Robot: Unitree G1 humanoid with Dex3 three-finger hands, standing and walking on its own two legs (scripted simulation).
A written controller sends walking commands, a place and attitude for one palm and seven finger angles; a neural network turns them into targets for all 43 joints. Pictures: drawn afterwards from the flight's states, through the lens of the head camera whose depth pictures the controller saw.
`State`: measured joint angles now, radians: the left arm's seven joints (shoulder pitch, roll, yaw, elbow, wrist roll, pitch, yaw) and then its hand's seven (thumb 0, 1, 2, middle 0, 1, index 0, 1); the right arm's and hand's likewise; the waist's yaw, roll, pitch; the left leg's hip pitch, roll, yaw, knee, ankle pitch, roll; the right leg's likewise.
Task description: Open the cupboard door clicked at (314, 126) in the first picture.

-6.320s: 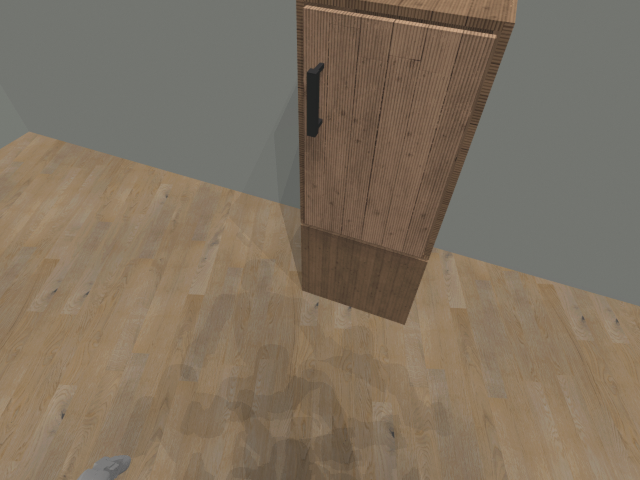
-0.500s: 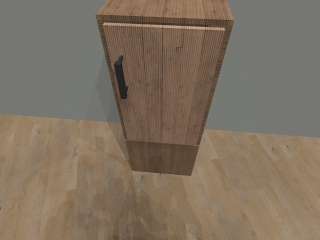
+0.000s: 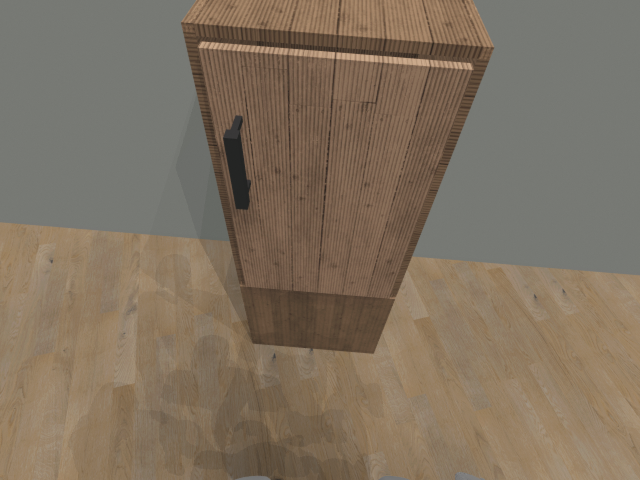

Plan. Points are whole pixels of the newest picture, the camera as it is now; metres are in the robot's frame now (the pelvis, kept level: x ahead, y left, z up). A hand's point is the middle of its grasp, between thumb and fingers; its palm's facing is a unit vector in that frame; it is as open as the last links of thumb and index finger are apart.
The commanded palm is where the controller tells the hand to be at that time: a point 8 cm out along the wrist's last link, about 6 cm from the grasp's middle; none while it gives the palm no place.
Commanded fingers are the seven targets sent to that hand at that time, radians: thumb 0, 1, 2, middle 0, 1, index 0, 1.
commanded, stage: come to a stop and stand still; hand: left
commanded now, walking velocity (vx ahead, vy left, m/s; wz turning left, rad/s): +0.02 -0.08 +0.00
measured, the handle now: (240, 164) +0.54 +0.18 +0.06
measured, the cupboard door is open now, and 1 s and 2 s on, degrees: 0 0 0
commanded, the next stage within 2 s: look again from close up in 1.32 s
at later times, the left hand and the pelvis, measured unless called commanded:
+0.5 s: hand out of the picture +0.04 +0.15 -0.17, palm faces +0.02 -0.97 -0.23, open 7.4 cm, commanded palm none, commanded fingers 0.00 0.90 0.90 -0.20 -0.30 -0.20 -0.30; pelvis -0.02 -0.03 -0.01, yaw +1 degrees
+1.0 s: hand out of the picture +0.00 +0.10 -0.17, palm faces +0.06 -0.99 -0.16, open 7.3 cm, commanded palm none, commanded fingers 0.00 0.90 0.90 -0.20 -0.30 -0.20 -0.30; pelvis +0.02 -0.06 +0.00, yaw +1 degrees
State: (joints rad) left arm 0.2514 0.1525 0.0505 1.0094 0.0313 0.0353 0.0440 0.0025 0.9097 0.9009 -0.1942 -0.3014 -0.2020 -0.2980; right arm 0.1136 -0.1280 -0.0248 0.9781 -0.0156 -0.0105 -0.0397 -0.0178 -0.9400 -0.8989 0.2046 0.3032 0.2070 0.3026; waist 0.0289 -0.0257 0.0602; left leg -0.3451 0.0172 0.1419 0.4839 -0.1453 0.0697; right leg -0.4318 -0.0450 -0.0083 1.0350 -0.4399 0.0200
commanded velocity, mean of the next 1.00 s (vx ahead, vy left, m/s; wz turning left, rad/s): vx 0.04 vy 0.02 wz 0.00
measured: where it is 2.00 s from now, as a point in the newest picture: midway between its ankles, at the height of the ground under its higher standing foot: outside the picture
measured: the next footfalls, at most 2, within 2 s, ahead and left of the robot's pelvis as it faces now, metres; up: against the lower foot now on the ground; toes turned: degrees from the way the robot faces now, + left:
right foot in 0.16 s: +0.03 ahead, -0.17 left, +0.00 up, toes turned -2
right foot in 0.60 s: +0.03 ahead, -0.13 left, +0.00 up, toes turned -2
